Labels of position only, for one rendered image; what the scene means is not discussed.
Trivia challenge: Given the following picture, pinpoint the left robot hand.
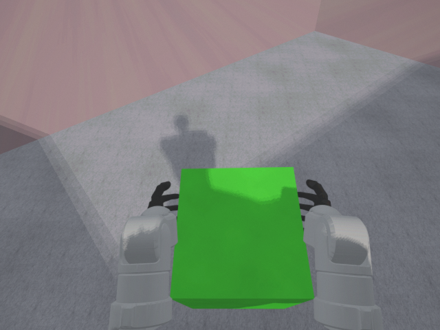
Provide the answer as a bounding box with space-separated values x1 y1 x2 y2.
147 181 179 211

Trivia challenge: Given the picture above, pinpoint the robot right forearm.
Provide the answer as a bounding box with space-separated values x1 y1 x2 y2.
303 205 384 330

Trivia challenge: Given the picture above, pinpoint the right robot hand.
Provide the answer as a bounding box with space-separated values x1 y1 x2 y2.
298 179 331 230

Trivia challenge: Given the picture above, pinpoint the robot left forearm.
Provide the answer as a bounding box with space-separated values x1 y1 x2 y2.
108 206 178 330

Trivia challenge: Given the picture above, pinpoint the carton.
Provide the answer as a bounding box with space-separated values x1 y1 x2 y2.
170 167 314 309

